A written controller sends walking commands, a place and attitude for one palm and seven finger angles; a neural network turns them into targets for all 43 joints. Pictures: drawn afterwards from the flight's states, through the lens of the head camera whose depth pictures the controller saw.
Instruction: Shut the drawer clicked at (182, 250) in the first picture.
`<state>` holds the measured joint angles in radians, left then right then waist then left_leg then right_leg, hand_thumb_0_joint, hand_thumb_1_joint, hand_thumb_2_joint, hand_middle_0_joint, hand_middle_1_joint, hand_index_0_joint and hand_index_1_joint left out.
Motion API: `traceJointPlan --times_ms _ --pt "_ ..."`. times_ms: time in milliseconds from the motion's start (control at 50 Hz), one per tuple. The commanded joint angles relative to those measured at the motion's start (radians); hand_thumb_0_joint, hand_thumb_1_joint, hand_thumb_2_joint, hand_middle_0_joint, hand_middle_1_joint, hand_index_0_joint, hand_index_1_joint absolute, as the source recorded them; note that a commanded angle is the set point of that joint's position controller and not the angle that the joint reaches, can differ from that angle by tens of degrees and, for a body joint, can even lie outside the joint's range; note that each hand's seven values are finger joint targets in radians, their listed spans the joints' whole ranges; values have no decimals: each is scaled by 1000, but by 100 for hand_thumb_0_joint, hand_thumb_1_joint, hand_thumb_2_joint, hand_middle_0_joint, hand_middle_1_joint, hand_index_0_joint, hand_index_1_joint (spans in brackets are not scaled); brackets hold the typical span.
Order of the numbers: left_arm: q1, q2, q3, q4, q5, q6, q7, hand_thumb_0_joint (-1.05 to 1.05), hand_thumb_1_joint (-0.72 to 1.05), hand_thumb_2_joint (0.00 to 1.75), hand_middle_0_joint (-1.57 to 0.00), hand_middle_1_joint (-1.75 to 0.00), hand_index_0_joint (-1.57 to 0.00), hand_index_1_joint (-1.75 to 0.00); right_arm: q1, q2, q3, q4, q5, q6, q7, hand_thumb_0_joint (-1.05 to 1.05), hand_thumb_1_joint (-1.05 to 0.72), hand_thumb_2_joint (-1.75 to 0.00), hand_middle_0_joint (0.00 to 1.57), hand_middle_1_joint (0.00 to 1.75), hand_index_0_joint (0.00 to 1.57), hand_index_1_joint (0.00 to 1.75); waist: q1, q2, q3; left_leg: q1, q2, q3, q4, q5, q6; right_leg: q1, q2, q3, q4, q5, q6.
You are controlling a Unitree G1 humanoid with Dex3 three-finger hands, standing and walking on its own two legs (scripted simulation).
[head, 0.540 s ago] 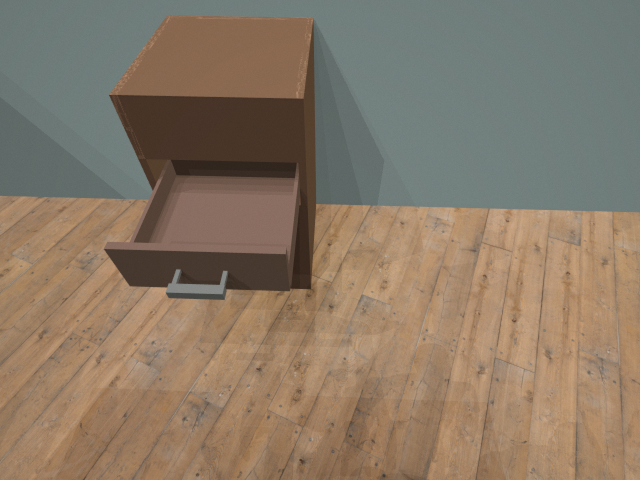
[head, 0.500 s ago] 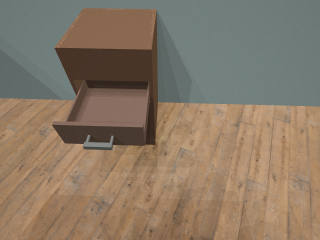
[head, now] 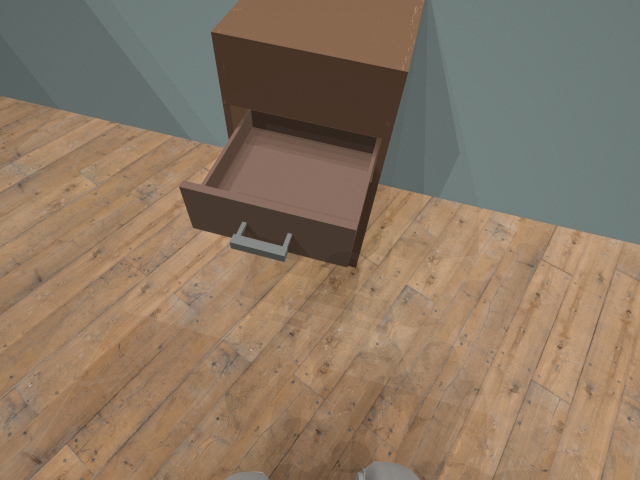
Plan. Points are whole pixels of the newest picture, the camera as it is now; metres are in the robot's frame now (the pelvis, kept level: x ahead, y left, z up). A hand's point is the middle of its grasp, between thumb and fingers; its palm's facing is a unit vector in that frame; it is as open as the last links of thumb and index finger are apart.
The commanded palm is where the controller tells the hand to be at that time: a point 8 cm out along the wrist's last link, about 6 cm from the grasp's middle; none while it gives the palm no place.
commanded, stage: turn or walk to find it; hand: left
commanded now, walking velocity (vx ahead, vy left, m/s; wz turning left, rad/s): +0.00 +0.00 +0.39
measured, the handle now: (262, 240) +0.59 +0.13 -0.23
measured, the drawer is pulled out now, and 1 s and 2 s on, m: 0.29 0.29 0.29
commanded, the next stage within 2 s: stand and wait in 0.02 s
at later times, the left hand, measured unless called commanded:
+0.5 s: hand out of the picture +0.03 +0.15 -0.17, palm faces +0.15 -0.96 -0.23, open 7.4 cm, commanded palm none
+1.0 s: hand out of the picture +0.07 +0.15 -0.16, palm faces +0.10 -0.96 -0.25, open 7.3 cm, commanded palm none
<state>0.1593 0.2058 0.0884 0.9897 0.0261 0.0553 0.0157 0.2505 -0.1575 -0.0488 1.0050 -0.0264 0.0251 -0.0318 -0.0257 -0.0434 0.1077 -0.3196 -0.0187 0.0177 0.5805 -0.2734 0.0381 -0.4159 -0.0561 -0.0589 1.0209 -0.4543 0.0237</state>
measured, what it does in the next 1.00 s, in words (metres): steps on the spot: right foot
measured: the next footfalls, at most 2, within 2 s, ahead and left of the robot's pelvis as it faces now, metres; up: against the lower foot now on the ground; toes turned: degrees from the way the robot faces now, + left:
right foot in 0.26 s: +0.05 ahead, -0.15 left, +0.00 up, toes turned +4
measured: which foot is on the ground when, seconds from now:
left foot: down 0.00-1.00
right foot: up 0.00-0.24, down 0.26-1.00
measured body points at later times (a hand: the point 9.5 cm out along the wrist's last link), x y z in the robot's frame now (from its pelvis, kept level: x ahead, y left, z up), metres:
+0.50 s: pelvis +0.03 -0.04 +0.00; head +0.07 -0.04 +0.45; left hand +0.02 +0.20 -0.15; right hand +0.12 -0.28 -0.15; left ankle +0.01 +0.09 -0.73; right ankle +0.01 -0.16 -0.73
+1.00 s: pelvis +0.04 -0.05 +0.01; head +0.07 -0.05 +0.46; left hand +0.07 +0.20 -0.14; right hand +0.08 -0.28 -0.15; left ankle +0.01 +0.09 -0.73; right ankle +0.01 -0.16 -0.73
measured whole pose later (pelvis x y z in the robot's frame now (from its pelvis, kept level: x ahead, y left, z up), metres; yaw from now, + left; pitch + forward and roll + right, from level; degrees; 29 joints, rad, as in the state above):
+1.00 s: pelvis +0.04 -0.05 +0.01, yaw +5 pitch -1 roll +0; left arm 0.17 0.20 0.03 1.09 0.01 -0.01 0.03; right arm 0.21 -0.18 -0.02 1.11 -0.01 0.01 -0.04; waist -0.02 0.01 0.07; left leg -0.14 0.03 0.00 0.39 -0.24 -0.03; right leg -0.10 0.01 -0.02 0.40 -0.28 -0.02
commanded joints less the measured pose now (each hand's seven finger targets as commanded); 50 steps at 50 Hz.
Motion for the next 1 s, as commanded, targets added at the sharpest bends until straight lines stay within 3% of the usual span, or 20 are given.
traceJointPlan --times_ms 0,40,120,180,200,220,240,260,280,300,340,380,400,440,460,480,520,660,860,980 --pt "9 69 16 -98 -3 -33 -10 0 90 90 -20 -30 -20 -30 41 -177 -33 -67 -2 -31 -15 0 -90 -90 20 30 20 30 13 145 -108 157 246 -346 -293 269 116 -124 -12 74 18 68 25" --pt "20 61 5 -102 -5 -36 -8 0 90 90 -20 -30 -20 -30 52 -183 -35 -65 -1 -33 -17 0 -90 -90 20 30 20 30 10 158 -163 241 236 -312 -260 387 125 -107 3 61 -57 40 29" --pt "18 52 -9 -108 -7 -33 -2 0 90 90 -20 -30 -20 -30 33 -188 -38 -72 -6 -21 -12 0 -90 -90 20 30 20 30 1 214 -149 170 217 -278 -252 356 115 25 30 28 -244 1 18" --pt "114 70 -11 -73 -12 -41 5 0 90 90 -20 -30 -20 -30 -8 -178 -36 -83 3 -17 -7 0 -90 -90 20 30 20 30 46 165 -162 69 170 -238 -177 311 69 239 51 16 -519 165 6" --pt "148 102 -7 -60 -6 -48 11 0 90 90 -20 -30 -20 -30 -19 -150 -33 -88 14 -16 -5 0 -90 -90 20 30 20 30 61 52 -148 -1 103 -191 -102 177 18 318 5 78 -660 257 -4" --pt "146 174 1 -56 3 -56 19 0 90 90 -20 -30 -20 -30 -7 -94 -24 -103 24 -14 2 0 -90 -90 20 30 20 30 43 -162 -125 -109 -4 -92 11 -43 -41 335 -184 318 -747 252 -78" --pt "107 225 5 -74 1 -57 17 0 90 90 -20 -30 -20 -30 -11 -107 -24 -117 17 -5 9 0 -90 -90 20 30 20 30 41 -218 -93 -91 -20 -70 121 -220 -53 246 -306 386 -781 284 -162" --pt "64 215 -2 -80 3 -55 13 0 90 90 -20 -30 -20 -30 -9 -111 -28 -105 12 -1 17 0 -90 -90 20 30 20 30 31 -127 -77 -65 -2 -66 210 -259 -48 194 -309 347 -768 264 -206" --pt "39 184 -2 -85 7 -58 15 0 90 90 -20 -30 -20 -30 -14 -98 -30 -95 10 -3 21 0 -90 -90 20 30 20 30 20 -120 -73 -65 -1 -62 251 -233 -46 189 -253 323 -738 325 -211" --pt "31 170 1 -81 4 -60 18 0 90 90 -20 -30 -20 -30 -17 -99 -29 -87 12 0 17 0 -90 -90 20 30 20 30 17 -192 -68 -86 15 -65 274 -214 -45 235 -224 295 -705 461 -210" --pt "46 154 -4 -61 -1 -63 20 0 90 90 -20 -30 -20 -30 -35 -92 -26 -81 21 -5 15 0 -90 -90 20 30 20 30 22 -221 -60 -58 27 -49 183 -205 -48 279 -195 228 -664 675 -201" --pt "75 149 -4 -41 -5 -65 20 0 90 90 -20 -30 -20 -30 -29 -82 -15 -63 23 -14 12 0 -90 -90 20 30 20 30 20 -139 -73 12 26 -26 -44 -99 -53 337 -158 184 -593 786 -165" --pt "87 145 -7 -26 -13 -67 20 0 90 90 -20 -30 -20 -30 -11 -84 -12 -46 22 -22 11 0 -90 -90 20 30 20 30 11 -102 -102 102 27 -32 -161 70 -51 324 -135 168 -550 768 -130" --pt "129 98 -18 -22 -22 -66 19 0 90 90 -20 -30 -20 -30 -6 -149 -17 -27 14 -41 -2 0 -90 -90 20 30 20 30 26 137 -170 285 171 -173 -150 529 9 190 -32 97 -495 488 -47" --pt "118 74 -28 -16 -23 -61 23 0 90 90 -20 -30 -20 -30 -14 -160 -15 -26 12 -36 -9 0 -90 -90 20 30 20 30 22 168 -163 239 212 -184 -152 547 43 208 -11 72 -538 327 -29" --pt "109 69 -31 -12 -12 -56 25 0 90 90 -20 -30 -20 -30 -21 -154 -14 -19 11 -26 -5 0 -90 -90 20 30 20 30 20 100 -103 163 183 -132 -156 379 24 226 0 93 -599 251 -34" --pt "96 96 -30 23 -13 -55 16 0 90 90 -20 -30 -20 -30 -51 -120 -1 -7 16 -28 -7 0 -90 -90 20 30 20 30 16 119 -74 178 121 -98 -157 320 -18 217 -34 112 -626 388 -50" --pt "100 99 -34 67 -16 -71 17 0 90 90 -20 -30 -20 -30 -13 -128 -1 30 20 -39 -16 0 -90 -90 20 30 20 30 10 69 -144 241 120 -72 -161 374 -31 290 -38 104 -644 507 -57" --pt "79 110 -34 80 -18 -72 18 0 90 90 -20 -30 -20 -30 -9 -130 3 61 15 -38 -15 0 -90 -90 20 30 20 30 18 36 -63 210 118 -63 -209 296 -34 283 -36 109 -683 474 -59" --pt "58 135 -29 67 -20 -76 17 0 90 90 -20 -30 -20 -30 6 -143 3 73 13 -41 -13 0 -90 -90 20 30 20 30 18 39 -97 209 117 -60 -217 306 -38 320 -38 113 -686 499 -63"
